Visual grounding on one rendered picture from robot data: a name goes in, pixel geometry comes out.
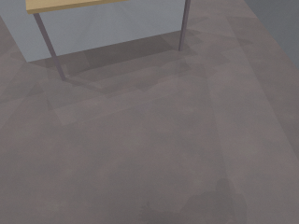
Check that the table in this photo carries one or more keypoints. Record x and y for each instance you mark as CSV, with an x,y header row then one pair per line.
x,y
38,6

